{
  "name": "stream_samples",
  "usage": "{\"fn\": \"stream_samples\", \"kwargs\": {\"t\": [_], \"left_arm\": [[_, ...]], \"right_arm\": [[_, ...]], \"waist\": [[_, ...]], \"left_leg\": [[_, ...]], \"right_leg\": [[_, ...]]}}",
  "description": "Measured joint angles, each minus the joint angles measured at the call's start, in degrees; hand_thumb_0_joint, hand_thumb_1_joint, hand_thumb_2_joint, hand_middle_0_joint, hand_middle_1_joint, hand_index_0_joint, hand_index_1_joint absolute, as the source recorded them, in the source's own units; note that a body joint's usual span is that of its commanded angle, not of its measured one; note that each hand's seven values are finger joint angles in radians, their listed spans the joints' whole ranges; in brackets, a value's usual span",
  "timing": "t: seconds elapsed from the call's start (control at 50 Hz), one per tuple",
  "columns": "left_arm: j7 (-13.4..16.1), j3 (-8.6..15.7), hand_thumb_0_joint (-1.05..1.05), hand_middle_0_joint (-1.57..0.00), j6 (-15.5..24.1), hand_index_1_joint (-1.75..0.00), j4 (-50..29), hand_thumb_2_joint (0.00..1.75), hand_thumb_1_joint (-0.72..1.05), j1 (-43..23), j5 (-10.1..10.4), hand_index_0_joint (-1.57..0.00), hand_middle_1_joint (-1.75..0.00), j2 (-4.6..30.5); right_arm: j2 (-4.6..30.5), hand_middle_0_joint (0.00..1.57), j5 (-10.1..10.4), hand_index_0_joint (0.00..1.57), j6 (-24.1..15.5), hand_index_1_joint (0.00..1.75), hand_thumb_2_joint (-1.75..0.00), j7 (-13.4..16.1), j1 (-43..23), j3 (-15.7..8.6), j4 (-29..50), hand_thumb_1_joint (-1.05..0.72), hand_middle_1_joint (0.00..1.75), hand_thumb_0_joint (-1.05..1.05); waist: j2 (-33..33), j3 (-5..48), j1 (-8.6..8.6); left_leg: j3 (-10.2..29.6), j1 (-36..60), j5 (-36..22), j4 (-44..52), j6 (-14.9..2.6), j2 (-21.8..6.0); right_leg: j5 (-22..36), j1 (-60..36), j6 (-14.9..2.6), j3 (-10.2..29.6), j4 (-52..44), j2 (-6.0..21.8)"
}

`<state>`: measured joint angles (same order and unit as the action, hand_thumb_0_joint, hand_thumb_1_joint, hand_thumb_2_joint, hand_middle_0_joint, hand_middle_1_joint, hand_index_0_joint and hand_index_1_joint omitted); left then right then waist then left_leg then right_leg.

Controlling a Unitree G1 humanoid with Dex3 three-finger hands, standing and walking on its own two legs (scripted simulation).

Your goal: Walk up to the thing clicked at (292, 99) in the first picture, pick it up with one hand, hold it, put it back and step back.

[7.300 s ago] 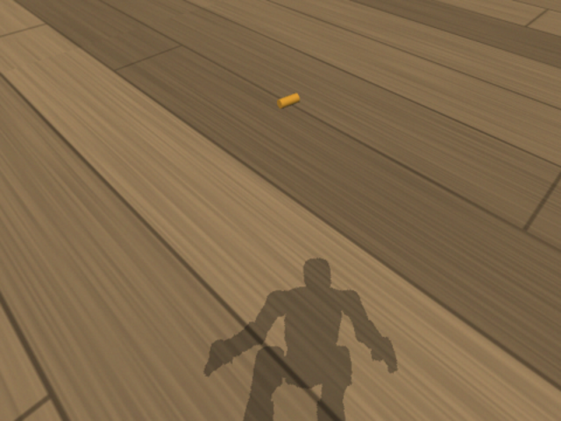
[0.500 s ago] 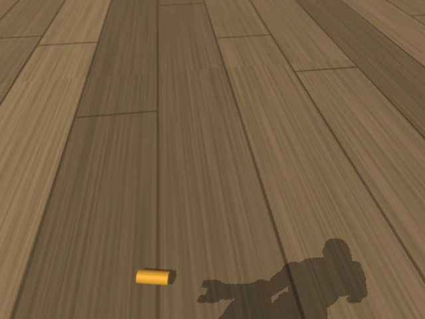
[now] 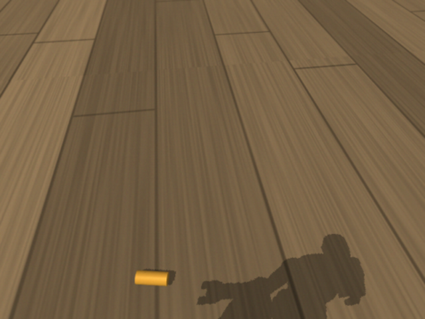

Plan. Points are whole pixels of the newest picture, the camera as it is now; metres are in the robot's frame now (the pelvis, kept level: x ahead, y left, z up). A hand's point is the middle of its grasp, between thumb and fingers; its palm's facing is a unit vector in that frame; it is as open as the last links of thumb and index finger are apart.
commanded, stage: stand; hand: left
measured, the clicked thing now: (152, 278) +0.41 +0.27 -0.75
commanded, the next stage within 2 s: none
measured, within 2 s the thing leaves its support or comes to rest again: neither
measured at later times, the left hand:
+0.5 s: hand out of the picture +0.08 +0.24 -0.16, palm faces -0.01 -0.94 -0.34, open 7.4 cm
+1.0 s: hand out of the picture +0.07 +0.25 -0.16, palm faces -0.02 -0.94 -0.34, open 7.4 cm
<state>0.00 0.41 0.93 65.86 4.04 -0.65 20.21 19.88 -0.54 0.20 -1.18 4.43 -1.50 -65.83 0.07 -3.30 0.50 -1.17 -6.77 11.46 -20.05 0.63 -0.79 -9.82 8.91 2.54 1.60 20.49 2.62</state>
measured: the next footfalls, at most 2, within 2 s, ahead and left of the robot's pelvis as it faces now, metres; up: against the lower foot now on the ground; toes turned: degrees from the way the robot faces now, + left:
none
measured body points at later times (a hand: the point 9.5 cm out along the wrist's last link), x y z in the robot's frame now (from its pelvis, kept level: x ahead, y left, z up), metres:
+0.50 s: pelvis +0.00 -0.01 +0.00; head +0.01 -0.01 +0.45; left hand +0.08 +0.29 -0.13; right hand +0.09 -0.31 -0.13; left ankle -0.01 +0.13 -0.75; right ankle +0.02 -0.15 -0.75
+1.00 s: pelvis +0.00 -0.01 +0.00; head +0.01 -0.01 +0.45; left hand +0.07 +0.30 -0.13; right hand +0.08 -0.31 -0.13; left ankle -0.01 +0.13 -0.75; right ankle +0.02 -0.15 -0.75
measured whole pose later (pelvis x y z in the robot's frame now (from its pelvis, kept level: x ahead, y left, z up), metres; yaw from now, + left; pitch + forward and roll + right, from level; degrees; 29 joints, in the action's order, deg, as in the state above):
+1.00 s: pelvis +0.00 -0.01 +0.00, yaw +1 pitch -2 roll +0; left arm -0.6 0.2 0.5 65.2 6.1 -0.9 20.3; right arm 20.0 -0.6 -0.2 -1.0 5.7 -0.7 -65.7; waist 0.0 -3.0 0.2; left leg -0.1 -6.0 10.6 -18.9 1.3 -1.6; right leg -8.7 7.3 1.8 0.5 18.2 1.8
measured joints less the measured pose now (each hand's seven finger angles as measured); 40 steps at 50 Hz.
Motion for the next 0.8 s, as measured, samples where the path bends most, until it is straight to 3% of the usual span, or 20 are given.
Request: {"fn": "stream_samples", "kwargs": {"t": [0.8], "left_arm": [[-0.50,-0.10,0.01,-0.20,-0.32,-0.30,-0.56,0.90,0.90,1.68,-0.18,-0.20,-0.30,0.05]], "right_arm": [[0.12,0.21,-0.05,0.21,-0.33,0.30,-0.90,0.17,0.81,0.63,0.04,-0.91,0.30,0.01]], "waist": [[0.02,0.14,-0.20]], "left_leg": [[1.10,0.68,-0.82,1.10,0.79,-0.99]], "right_leg": [[1.22,-1.65,-0.79,-1.19,-2.43,-0.94]]}}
